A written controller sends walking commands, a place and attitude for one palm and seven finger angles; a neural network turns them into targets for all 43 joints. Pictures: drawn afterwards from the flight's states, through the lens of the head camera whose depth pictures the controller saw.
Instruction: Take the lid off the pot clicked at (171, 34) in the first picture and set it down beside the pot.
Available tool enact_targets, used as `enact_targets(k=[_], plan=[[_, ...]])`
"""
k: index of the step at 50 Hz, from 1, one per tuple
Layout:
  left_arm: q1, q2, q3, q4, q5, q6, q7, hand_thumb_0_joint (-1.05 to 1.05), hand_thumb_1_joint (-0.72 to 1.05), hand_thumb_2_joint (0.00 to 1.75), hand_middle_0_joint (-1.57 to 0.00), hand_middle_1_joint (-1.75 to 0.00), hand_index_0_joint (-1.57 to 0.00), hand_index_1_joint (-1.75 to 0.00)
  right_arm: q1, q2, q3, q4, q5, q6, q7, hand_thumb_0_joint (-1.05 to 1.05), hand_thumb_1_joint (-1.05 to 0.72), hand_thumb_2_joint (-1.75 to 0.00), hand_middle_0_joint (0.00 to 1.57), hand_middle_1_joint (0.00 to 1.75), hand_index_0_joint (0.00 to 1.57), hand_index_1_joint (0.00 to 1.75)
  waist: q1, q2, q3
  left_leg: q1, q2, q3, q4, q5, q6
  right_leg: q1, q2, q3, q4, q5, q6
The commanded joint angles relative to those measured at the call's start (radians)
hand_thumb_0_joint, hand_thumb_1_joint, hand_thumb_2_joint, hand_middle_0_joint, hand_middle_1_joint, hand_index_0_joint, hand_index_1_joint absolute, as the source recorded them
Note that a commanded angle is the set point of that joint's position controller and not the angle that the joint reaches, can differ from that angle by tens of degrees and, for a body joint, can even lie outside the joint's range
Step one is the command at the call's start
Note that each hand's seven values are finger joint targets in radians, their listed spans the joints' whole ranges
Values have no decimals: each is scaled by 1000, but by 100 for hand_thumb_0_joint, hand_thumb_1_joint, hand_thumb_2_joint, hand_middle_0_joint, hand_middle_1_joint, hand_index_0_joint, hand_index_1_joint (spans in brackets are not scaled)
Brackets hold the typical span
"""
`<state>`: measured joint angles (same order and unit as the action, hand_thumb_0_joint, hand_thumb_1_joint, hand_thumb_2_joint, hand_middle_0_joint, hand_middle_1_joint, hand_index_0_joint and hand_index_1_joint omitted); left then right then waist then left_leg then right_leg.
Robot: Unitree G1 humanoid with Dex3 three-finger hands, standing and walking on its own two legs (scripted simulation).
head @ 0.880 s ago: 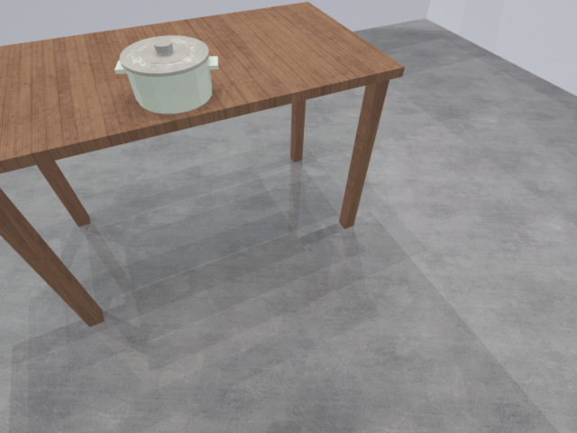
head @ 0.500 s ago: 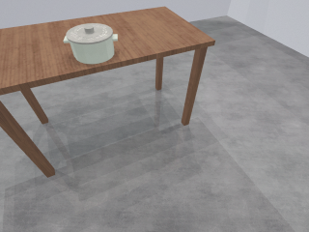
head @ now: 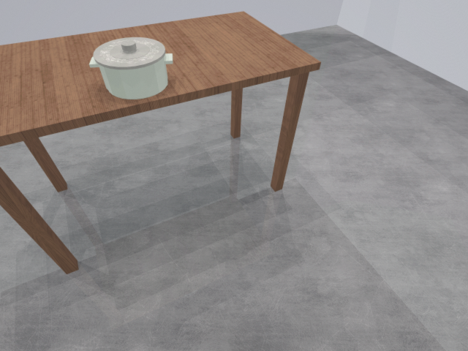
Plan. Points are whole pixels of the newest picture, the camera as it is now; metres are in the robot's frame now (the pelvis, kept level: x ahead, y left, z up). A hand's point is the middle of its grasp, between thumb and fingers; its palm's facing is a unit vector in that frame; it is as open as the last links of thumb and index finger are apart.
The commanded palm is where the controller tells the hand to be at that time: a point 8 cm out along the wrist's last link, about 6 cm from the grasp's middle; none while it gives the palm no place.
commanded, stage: walk to a spot facing it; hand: left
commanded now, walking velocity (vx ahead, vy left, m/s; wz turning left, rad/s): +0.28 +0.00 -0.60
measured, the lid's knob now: (128, 45) +0.88 +0.38 +0.12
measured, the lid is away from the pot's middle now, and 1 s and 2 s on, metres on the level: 0.00 0.00 0.00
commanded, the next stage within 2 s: turn to face it in 0.86 s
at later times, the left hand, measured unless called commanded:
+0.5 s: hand out of the picture +0.12 +0.13 -0.16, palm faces -0.16 -0.97 -0.20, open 7.3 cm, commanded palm none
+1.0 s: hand (224, 201) +0.53 +0.06 -0.15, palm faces -0.51 -0.82 -0.26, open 7.3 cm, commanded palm none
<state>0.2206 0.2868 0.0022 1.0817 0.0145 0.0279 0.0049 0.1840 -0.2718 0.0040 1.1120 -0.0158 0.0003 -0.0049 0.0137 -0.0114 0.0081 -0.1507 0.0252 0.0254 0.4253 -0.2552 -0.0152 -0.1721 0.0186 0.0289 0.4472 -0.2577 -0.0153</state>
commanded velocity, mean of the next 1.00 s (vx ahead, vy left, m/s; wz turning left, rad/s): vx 0.18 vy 0.00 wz -0.50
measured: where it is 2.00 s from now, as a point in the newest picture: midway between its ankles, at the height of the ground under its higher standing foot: (268, 335)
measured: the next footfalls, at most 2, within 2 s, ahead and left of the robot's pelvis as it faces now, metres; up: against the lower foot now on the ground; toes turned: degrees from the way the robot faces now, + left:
left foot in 0.68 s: +0.41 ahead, +0.04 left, +0.00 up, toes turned -17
right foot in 1.08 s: +0.36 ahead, -0.23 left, +0.00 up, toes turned -40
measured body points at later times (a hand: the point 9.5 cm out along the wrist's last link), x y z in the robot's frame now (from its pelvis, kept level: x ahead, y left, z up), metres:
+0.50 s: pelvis +0.13 -0.05 +0.00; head +0.16 -0.07 +0.45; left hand +0.13 +0.18 -0.14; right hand +0.17 -0.30 -0.14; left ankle +0.24 +0.09 -0.67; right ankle +0.04 -0.11 -0.74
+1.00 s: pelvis +0.32 -0.06 -0.01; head +0.34 -0.08 +0.44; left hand +0.55 +0.11 -0.13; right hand +0.21 -0.29 -0.16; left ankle +0.37 +0.05 -0.74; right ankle +0.32 -0.20 -0.71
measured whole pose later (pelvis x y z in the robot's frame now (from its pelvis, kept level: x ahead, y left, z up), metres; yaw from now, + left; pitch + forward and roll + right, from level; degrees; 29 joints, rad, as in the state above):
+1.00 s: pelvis +0.32 -0.06 -0.01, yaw -34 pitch +0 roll +1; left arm 0.16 0.25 0.09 0.86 0.02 0.05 -0.03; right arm 0.27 -0.21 -0.04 0.96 -0.02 -0.02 -0.01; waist -0.01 -0.01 0.07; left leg -0.20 0.11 0.27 0.51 -0.29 -0.01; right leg -0.52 -0.08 -0.08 0.84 -0.30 0.03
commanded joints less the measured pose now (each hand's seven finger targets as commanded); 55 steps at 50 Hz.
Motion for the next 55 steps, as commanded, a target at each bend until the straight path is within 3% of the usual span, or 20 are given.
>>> enact_targets(k=[1,4,7,9,11,12,14,17,28,31,32,34,35,38,42,51,52,53,54,55], plan=[[34,111,41,-102,8,-13,-18,0,90,90,-20,-30,-20,-30,84,-169,-56,-74,-6,-12,-12,0,-90,-90,20,30,20,30,-24,81,115,0,163,-154,-120,-380,90,-263,-21,95,34,-279,-39],[-18,49,49,-164,7,-28,-32,0,90,90,-20,-30,-20,-30,157,-201,-85,-89,-5,-37,-14,0,-90,-90,20,30,20,30,-57,192,110,92,339,-282,-214,-278,201,-399,-10,-43,335,-228,-9],[2,16,58,-180,5,-39,-44,0,90,90,-20,-30,-20,-30,125,-167,-84,-103,-10,-49,-13,0,-90,-90,20,30,20,30,-21,160,100,52,334,-136,-140,-45,180,-315,-67,-65,282,-220,-8],[191,14,72,-118,9,-46,-46,0,90,90,-20,-30,-20,-30,73,-139,-79,-118,-8,-48,-12,0,-90,-90,20,30,20,30,71,61,39,-145,231,32,123,-63,98,33,-18,-117,91,-49,-21],[419,200,107,-66,-1,-71,-10,0,90,90,-20,-30,-20,-30,-36,-37,-54,-217,4,-53,9,0,-90,-90,20,30,20,30,148,-360,27,-599,30,122,718,-347,6,245,-401,601,-264,-162,-199],[406,168,102,-70,-7,-72,5,0,90,90,-20,-30,-20,-30,-99,-66,-63,-227,1,-55,6,0,-90,-90,20,30,20,30,140,-192,73,-637,71,-1,786,-263,18,188,-385,615,-266,-158,-233],[280,104,84,-105,2,-79,7,0,90,90,-20,-30,-20,-30,-71,-45,-69,-215,-5,-58,11,0,-90,-90,20,30,20,30,58,-26,103,-617,117,-30,790,-130,5,90,-346,505,-252,-165,-248],[232,69,80,-120,7,-96,7,0,90,90,-20,-30,-20,-30,-14,-6,-74,-198,-7,-45,17,0,-90,-90,20,30,20,30,7,-26,64,-537,113,-1,693,-36,-25,46,-269,327,-236,67,-216],[300,57,86,-104,12,-99,22,0,90,90,-20,-30,-20,-30,-223,35,-68,-325,4,-56,31,0,-90,-90,20,30,20,30,60,-111,62,-491,41,56,364,53,-23,176,-186,251,-139,535,-157],[233,95,101,-125,9,-94,22,0,90,90,-20,-30,-20,-30,-51,-1,-75,-290,6,-67,11,0,-90,-90,20,30,20,30,-32,-114,-22,-141,-26,94,158,72,6,97,-149,222,45,730,-125],[211,90,108,-136,3,-94,20,0,90,90,-20,-30,-20,-30,102,-42,-82,-244,2,-68,-5,0,-90,-90,20,30,20,30,-95,-103,-80,94,-6,61,89,150,20,-18,-112,203,205,669,-94],[261,-8,99,-171,-22,-94,-3,0,90,90,-20,-30,-20,-30,308,-221,-115,-201,-12,-70,-18,0,-90,-90,20,30,20,30,-116,286,-247,404,509,-502,-14,453,225,-386,84,16,814,-346,-7],[216,-2,91,-187,-7,-88,-5,0,90,90,-20,-30,-20,-30,284,-184,-104,-214,5,-58,-11,0,-90,-90,20,30,20,30,-109,135,-151,265,492,-451,-44,512,256,-412,25,12,933,-350,-14],[144,-1,95,-196,7,-48,-26,0,90,90,-20,-30,-20,-30,80,-48,-62,-247,-1,-73,-20,0,-90,-90,20,30,20,30,-14,185,11,-37,386,-230,-133,278,190,-439,-80,5,952,-173,21],[141,-41,92,-211,6,7,-43,0,90,90,-20,-30,-20,-30,19,-57,-64,-248,-3,-69,-22,0,-90,-90,20,30,20,30,35,167,-12,-128,318,29,-139,349,161,-337,-115,-43,689,-107,45],[22,-25,71,-248,20,-17,-26,0,90,90,-20,-30,-20,-30,116,-87,-82,-205,-13,-27,-4,0,-90,-90,20,30,20,30,-8,59,-31,-147,277,107,46,245,107,-28,-44,-148,131,78,36],[75,12,76,-223,22,-32,-16,0,90,90,-20,-30,-20,-30,127,-58,-69,-193,-9,-28,-3,0,-90,-90,20,30,20,30,25,-10,-53,-204,219,145,170,176,55,100,-90,-91,35,179,23],[124,114,87,-201,28,-52,1,0,90,90,-20,-30,-20,-30,161,27,-45,-197,1,-26,1,0,-90,-90,20,30,20,30,35,-253,-140,-352,101,203,377,-170,-8,236,-345,191,-40,354,-60],[160,156,79,-186,8,-54,5,0,90,90,-20,-30,-20,-30,147,13,-41,-203,8,-13,-10,0,-90,-90,20,30,20,30,51,-200,-181,-301,74,78,477,-419,-10,156,-453,246,-90,424,-164],[103,157,78,-184,8,-57,11,0,90,90,-20,-30,-20,-30,147,-1,-46,-184,10,-1,-12,0,-90,-90,20,30,20,30,32,-202,-168,-278,70,22,540,-409,1,75,-415,232,-125,294,-180]])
